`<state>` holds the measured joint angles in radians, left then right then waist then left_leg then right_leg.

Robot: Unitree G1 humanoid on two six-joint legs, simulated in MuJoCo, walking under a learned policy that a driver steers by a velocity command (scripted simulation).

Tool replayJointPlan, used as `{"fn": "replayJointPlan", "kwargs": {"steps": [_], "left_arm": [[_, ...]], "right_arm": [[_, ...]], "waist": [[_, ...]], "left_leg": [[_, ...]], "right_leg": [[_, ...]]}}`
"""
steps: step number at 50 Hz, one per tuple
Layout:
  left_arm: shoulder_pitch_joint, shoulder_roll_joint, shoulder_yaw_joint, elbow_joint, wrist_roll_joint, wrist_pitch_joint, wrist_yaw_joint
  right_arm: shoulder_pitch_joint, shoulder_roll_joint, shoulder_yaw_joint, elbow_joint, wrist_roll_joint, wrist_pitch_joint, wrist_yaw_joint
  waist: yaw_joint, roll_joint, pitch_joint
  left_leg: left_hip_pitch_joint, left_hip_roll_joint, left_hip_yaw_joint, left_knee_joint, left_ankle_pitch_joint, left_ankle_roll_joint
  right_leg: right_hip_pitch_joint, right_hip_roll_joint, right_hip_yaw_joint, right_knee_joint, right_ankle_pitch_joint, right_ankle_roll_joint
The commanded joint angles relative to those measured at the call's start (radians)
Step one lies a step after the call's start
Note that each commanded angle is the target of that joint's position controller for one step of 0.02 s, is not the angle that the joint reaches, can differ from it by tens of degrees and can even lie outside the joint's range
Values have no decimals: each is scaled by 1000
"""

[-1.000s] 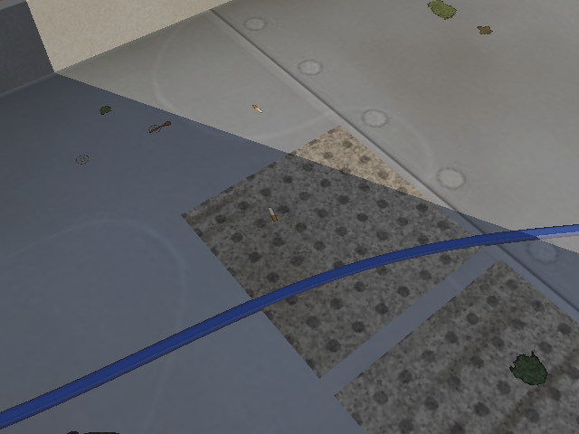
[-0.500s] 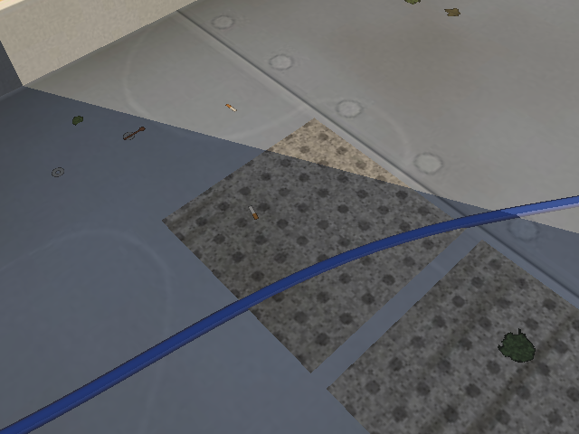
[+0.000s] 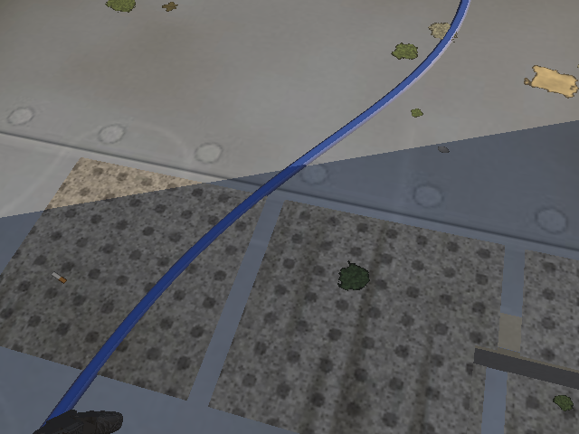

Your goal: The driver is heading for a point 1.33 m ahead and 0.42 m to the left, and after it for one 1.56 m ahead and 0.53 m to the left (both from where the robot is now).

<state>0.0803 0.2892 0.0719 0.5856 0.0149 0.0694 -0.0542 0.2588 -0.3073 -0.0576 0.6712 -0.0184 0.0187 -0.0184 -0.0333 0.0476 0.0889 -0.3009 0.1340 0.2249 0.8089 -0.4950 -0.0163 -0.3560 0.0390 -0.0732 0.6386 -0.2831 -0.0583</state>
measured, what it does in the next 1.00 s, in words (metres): walks ahead, turning left: left foot, then right foot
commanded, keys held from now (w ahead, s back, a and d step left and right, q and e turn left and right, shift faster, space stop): e+shift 0.04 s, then q+shift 0.32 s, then w+q+shift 0.64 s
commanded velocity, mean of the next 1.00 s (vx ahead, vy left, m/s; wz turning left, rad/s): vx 0.42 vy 0.00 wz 0.46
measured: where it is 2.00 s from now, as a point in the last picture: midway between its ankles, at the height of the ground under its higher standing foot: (72, 194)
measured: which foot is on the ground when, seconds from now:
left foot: up 0.00-0.54, down 0.56-0.96, up 0.98-1.00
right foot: down 0.00-0.54, up 0.56-0.92, down 0.94-1.00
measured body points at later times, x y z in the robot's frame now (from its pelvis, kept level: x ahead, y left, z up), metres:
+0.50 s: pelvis +0.04 +0.01 +0.02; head +0.05 +0.04 +0.47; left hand +0.14 +0.29 -0.10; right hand +0.18 -0.25 -0.08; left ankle -0.02 +0.10 -0.70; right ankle +0.02 -0.08 -0.72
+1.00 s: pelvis +0.32 +0.13 -0.01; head +0.35 +0.16 +0.44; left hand +0.39 +0.45 -0.08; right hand +0.46 -0.14 -0.13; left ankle +0.04 +0.10 -0.64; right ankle +0.47 +0.07 -0.72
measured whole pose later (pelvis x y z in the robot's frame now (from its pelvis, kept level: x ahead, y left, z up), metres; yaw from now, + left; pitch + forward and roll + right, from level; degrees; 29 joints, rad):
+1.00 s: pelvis +0.32 +0.13 -0.01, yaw +34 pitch +4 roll -2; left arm 0.06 0.30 0.00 0.58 0.05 -0.06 0.00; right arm 0.45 -0.34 -0.07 0.85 0.01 -0.06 0.01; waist -0.09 0.02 0.03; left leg -0.08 -0.10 -0.23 0.99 -0.44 0.13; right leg -0.56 0.01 -0.03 0.69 -0.20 0.00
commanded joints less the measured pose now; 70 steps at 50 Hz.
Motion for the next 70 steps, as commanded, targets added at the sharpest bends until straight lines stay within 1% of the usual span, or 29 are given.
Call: {"fn": "replayJointPlan", "kwargs": {"steps": [1,3,6,10,14,18,22,25,27,28,29,30,32,35,43,46,47,48,49,50,52,56,60,62,65,67,68,69,70], "left_arm": [[301,290,96,-29,-19,-24,32],[133,184,51,-37,-9,-13,48],[44,84,0,-42,-6,-36,53],[77,11,-47,11,19,-71,56],[120,108,-20,39,23,-68,66],[139,99,-13,41,16,-59,76],[190,153,16,52,27,-80,63],[106,160,27,44,19,-95,52],[9,139,26,32,16,-90,58],[-21,65,0,10,28,-91,58],[-104,11,-23,-69,45,-99,44],[-162,60,-21,-90,52,-117,29],[-66,115,-14,-43,41,-138,7],[-36,131,-17,-18,57,-114,1],[-253,90,-60,-125,18,-117,-1],[144,192,-14,-25,6,-124,45],[376,232,12,25,5,-125,71],[538,311,37,49,49,-136,91],[424,331,33,25,62,-136,84],[267,239,25,7,48,-132,81],[246,125,1,43,40,-135,73],[334,64,-22,166,20,-181,51],[271,104,-11,167,4,-193,47],[306,166,6,177,-11,-198,36],[361,231,20,205,-11,-188,28],[384,245,23,226,-12,-179,31],[381,137,-2,209,0,-179,32],[440,12,-27,152,-40,-176,38],[378,81,-14,140,-39,-164,41]], "right_arm": [[-102,-90,-16,-148,-38,2,-7],[-79,-89,-15,-110,-8,4,-11],[18,-89,-15,-30,-24,30,-9],[45,-20,11,25,10,49,16],[-32,-71,-5,2,-1,50,25],[-61,-56,-6,-29,1,37,31],[-124,-90,-18,-73,2,35,72],[-47,-60,-17,-46,23,21,90],[200,-72,-27,60,6,-3,84],[334,-157,-55,106,-10,-16,73],[301,-224,-57,48,1,-30,61],[226,-181,-51,29,8,-25,43],[176,-164,-46,14,8,-37,26],[191,-154,-36,30,19,-70,25],[222,-194,-51,93,21,-96,10],[122,-261,-65,88,21,-110,22],[71,-241,-60,80,13,-123,26],[93,-74,-21,47,20,-136,26],[125,-20,8,-10,52,-128,35],[55,-89,1,7,23,-109,31],[-1,-107,-3,23,-18,-88,56],[-98,-4,36,-46,-34,-69,88],[-274,-40,63,-131,-34,-81,110],[-302,-25,72,-121,-21,-88,126],[-245,-87,45,-91,-21,-90,93],[59,-149,6,-2,-41,-98,51],[228,-241,-24,17,-66,-103,25],[248,-310,-35,5,-80,-103,13],[166,-260,-34,10,-53,-94,14]], "waist": [[177,-181,-291],[69,-125,-118],[12,-157,-166],[13,-131,-160],[54,-184,-76],[57,-144,-80],[89,-170,-75],[13,-121,-44],[-107,-38,-70],[-158,202,-90],[-137,259,-34],[-124,116,28],[-49,29,1],[-25,10,-8],[-64,66,34],[143,44,-204],[267,30,-313],[276,-216,-458],[161,-432,-508],[127,-297,-318],[106,-99,-163],[36,-142,-9],[-8,-91,51],[13,-82,29],[-10,-76,-49],[-158,-73,-243],[-204,58,-364],[-129,252,-477],[-96,188,-393]], "left_leg": [[-430,-79,-260,452,-181,-58],[-412,-47,-270,398,47,-48],[-242,-71,-217,379,167,-47],[-93,-75,-247,159,190,-27],[-111,-121,-228,50,115,2],[-164,-105,-205,48,14,12],[-200,-95,-181,-13,-48,76],[-4,-110,-152,-209,1,142],[365,-170,-133,-411,103,184],[536,7,-452,-502,-124,241],[551,196,-972,-637,-362,342],[496,195,-926,-659,-295,360],[436,100,-755,-638,-75,329],[358,18,-662,-676,81,305],[230,-8,-643,-667,625,267],[117,-60,-572,-265,1159,174],[-38,-111,-560,6,1054,153],[-246,-232,-484,398,423,151],[-391,-269,-427,583,23,149],[-447,-190,-393,626,148,156],[-412,-105,-338,546,240,150],[-465,-85,-409,419,184,121],[-365,-30,-271,37,391,66],[-81,-86,-191,-76,482,60],[39,-138,-178,-178,392,67],[445,-148,-187,-208,306,76],[646,99,-450,-243,-38,83],[692,356,-946,-479,-341,113],[590,323,-1033,-589,-382,140]], "right_leg": [[466,-420,653,-287,479,-286],[276,-302,446,-319,324,-223],[180,-197,261,-302,568,-160],[147,-199,178,-368,439,-115],[169,-250,192,-360,290,-143],[249,-323,205,-300,426,-191],[274,-392,332,-474,-398,-177],[156,-361,206,-472,-331,-111],[-88,-222,-10,-221,-324,-25],[-318,-90,-156,194,-280,22],[-656,37,-22,393,-300,60],[-725,-53,102,465,-186,71],[-629,-91,109,449,-24,95],[-532,-80,81,417,37,118],[-289,-20,32,33,178,89],[318,55,26,-13,66,37],[599,-29,80,5,6,25],[819,-302,432,-121,-525,-12],[762,-499,993,-408,-786,-54],[585,-452,933,-423,-773,-70],[361,-376,632,-395,-459,-88],[176,-318,456,-489,-251,-138],[36,-221,245,-606,-32,-127],[-71,-211,196,-659,157,-119],[139,-231,170,-459,601,-101],[46,-155,129,38,665,-69],[-145,-77,106,423,219,-56],[-337,-6,158,732,-206,-53],[-428,-38,165,811,-83,-59]]}}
